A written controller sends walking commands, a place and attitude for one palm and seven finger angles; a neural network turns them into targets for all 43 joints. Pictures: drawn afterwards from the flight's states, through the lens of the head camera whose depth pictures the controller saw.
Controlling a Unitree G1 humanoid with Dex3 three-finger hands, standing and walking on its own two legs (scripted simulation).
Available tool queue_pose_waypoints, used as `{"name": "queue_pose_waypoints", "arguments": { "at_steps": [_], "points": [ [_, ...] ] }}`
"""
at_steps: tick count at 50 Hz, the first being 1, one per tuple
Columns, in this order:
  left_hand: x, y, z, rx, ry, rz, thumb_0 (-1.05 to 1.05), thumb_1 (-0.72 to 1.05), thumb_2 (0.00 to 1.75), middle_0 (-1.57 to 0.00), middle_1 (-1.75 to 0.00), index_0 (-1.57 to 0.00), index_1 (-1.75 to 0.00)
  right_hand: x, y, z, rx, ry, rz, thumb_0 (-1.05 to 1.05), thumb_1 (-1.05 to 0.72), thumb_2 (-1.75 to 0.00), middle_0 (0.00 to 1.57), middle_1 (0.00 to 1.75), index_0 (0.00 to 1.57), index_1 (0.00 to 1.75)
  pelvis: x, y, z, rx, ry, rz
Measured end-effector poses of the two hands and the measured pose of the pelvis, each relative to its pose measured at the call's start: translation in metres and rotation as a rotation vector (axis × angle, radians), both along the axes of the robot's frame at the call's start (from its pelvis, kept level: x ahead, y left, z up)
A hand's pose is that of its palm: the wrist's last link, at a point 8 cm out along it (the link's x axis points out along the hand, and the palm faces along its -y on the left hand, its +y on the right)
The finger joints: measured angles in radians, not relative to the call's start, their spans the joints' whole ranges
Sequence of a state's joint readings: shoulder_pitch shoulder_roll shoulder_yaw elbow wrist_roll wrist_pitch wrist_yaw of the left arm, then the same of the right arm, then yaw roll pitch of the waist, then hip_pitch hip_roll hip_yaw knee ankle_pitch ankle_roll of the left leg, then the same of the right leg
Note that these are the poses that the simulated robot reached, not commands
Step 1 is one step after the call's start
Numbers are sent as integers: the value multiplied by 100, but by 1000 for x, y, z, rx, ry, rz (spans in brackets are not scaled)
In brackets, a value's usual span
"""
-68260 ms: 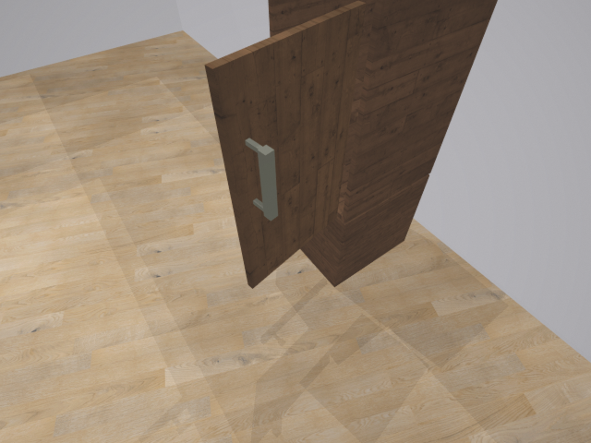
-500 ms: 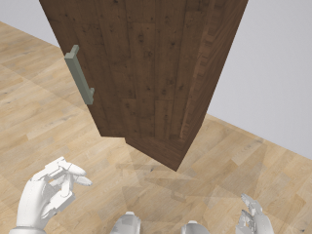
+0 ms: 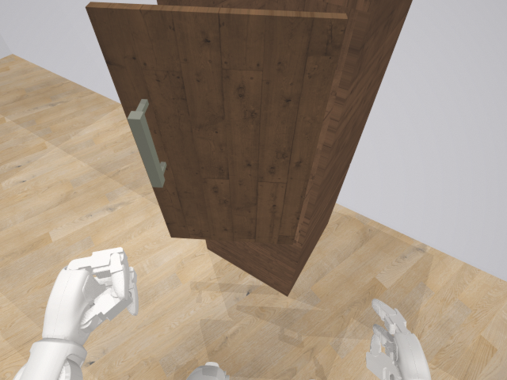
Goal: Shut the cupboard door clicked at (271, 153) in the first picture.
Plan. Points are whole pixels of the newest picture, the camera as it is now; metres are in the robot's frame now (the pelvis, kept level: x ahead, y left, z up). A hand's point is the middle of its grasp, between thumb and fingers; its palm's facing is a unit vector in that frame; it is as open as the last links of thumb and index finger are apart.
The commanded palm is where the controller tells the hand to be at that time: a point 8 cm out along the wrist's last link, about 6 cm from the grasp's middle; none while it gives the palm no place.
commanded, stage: raise the hand and make a fist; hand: left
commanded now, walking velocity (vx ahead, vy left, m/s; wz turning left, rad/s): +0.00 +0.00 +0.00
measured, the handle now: (151, 146) +0.48 +0.22 +0.09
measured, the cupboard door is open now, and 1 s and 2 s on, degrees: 29 29 29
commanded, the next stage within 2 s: bring the fist close to the handle in 0.50 s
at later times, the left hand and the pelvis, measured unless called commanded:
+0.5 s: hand (139, 280) +0.23 +0.17 +0.09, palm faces +0.01 -1.00 -0.05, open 3.1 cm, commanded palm +0.21 +0.23 +0.09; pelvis +0.01 -0.01 +0.01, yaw +0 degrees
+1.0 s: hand (149, 238) +0.29 +0.18 +0.09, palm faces -0.01 -1.00 -0.03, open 3.1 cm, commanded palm +0.27 +0.24 +0.09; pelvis +0.00 -0.01 +0.01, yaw -1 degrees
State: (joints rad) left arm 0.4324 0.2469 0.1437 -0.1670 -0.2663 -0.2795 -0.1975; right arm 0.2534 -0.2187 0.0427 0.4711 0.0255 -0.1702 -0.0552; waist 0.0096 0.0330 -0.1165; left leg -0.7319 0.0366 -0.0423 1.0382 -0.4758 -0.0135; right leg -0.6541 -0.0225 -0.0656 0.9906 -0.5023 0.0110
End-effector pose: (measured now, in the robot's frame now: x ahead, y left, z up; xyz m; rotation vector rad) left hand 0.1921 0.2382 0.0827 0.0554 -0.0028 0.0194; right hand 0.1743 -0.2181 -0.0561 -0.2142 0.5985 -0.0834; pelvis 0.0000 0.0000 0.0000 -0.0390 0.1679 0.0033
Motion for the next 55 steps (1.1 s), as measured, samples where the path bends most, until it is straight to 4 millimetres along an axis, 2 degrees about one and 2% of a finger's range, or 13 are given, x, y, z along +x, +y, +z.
{"name": "queue_pose_waypoints", "arguments": {
  "at_steps": [10,20,34,43,50,55],
  "points": [
    [17,-2,10,-9,1,-10,2,90,90,-130,-150,-130,-150,-11,-17,0,-10,39,-29,1,-90,-90,20,30,20,30,4,-5,8,10,-16,-3],
    [19,-11,7,-8,6,-7,2,90,90,-130,-150,-130,-150,-17,-34,1,-30,55,-56,1,-90,-90,20,30,20,30,6,-10,10,21,-16,-11],
    [20,-12,7,-4,0,-6,2,90,90,-131,-150,-130,-150,-7,-29,-3,-11,46,-37,1,-90,-90,20,30,20,30,6,-13,8,22,-12,-7],
    [51,-5,6,-17,-17,-12,2,90,90,-131,-150,-130,-150,-10,-28,-8,-17,69,-38,1,-90,-90,20,30,20,30,3,-12,8,19,-9,-3],
    [80,-7,6,-27,-6,-26,2,90,90,-131,-150,-130,-150,-22,-31,-8,-21,101,-67,1,-90,-90,20,30,20,30,3,-9,11,24,-8,-14],
    [98,0,5,-27,-2,-3,2,90,90,-131,-150,-130,-150,-32,-34,-10,-28,143,-88,1,-90,-90,20,30,20,30,3,-8,13,26,-5,-22]
  ]
}}
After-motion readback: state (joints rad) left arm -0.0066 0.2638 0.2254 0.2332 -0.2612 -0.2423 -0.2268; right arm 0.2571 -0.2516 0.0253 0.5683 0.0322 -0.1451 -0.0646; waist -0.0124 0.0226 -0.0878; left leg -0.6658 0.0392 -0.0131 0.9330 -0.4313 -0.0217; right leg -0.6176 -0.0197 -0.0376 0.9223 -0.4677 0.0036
